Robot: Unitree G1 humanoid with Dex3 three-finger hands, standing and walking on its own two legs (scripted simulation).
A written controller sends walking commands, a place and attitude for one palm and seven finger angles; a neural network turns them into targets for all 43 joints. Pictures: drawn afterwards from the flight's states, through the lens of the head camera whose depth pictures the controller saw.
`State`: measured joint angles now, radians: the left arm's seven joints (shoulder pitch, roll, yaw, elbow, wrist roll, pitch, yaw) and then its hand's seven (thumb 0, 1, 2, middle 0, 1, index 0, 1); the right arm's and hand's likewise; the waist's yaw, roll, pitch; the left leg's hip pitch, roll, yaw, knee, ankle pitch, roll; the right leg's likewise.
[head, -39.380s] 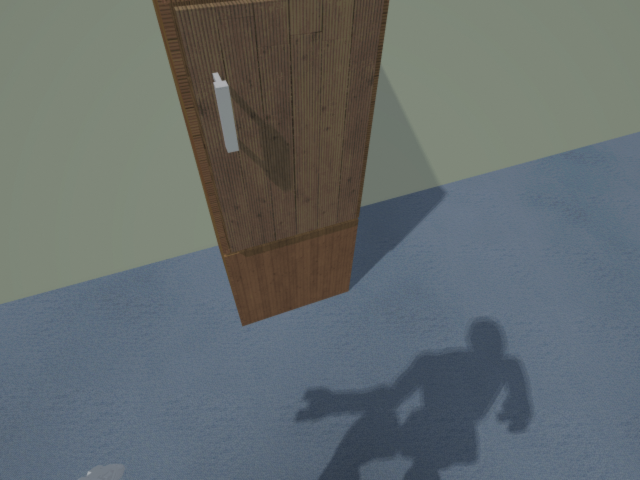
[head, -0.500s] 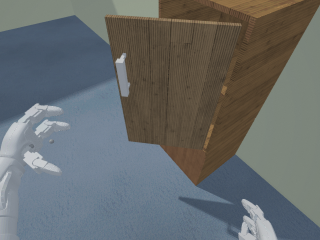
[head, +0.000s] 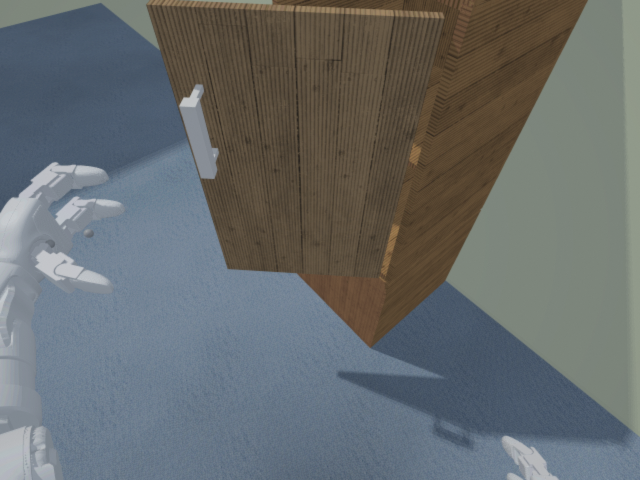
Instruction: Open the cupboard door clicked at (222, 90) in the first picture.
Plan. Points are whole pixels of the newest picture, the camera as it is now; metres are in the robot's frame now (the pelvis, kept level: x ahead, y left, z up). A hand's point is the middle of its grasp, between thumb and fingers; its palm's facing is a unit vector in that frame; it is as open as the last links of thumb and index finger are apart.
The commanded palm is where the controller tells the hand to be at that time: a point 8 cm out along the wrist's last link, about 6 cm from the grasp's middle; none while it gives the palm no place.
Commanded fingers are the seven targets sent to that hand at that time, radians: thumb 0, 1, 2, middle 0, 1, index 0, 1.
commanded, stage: move the hooked fingers beside the handle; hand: left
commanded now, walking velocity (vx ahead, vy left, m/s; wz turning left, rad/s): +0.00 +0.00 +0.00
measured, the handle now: (203, 132) +0.58 +0.20 +0.10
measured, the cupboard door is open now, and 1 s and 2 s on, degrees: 45 45 45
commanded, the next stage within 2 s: slide the fingers in behind the handle in 1.86 s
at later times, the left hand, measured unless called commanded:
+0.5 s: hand (119, 190) +0.44 +0.28 +0.11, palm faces -0.03 -1.00 +0.01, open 14.0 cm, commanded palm +0.43 +0.32 +0.11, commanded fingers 0.00 -0.50 0.30 -0.30 -1.20 -0.30 -1.20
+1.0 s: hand (146, 155) +0.51 +0.27 +0.11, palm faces -0.03 -1.00 +0.00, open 14.0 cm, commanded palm +0.50 +0.31 +0.11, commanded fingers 0.00 -0.50 0.30 -0.30 -1.20 -0.30 -1.20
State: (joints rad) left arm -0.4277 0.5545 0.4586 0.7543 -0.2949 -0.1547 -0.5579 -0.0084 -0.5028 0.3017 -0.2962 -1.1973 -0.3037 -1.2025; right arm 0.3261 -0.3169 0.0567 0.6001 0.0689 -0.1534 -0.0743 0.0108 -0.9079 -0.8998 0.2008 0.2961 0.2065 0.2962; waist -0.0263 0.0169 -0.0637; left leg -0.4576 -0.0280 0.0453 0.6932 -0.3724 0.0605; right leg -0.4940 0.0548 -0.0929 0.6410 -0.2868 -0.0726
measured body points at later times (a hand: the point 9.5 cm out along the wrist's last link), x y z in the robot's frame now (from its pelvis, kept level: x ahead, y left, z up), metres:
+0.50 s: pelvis +0.01 +0.02 +0.00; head +0.07 +0.03 +0.44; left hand +0.43 +0.33 +0.12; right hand +0.07 -0.25 -0.10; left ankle -0.02 +0.08 -0.72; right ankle +0.02 -0.07 -0.72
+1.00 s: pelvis +0.01 +0.03 -0.01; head +0.11 +0.05 +0.43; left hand +0.51 +0.32 +0.11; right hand +0.00 -0.24 -0.11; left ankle -0.02 +0.08 -0.72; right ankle +0.02 -0.07 -0.72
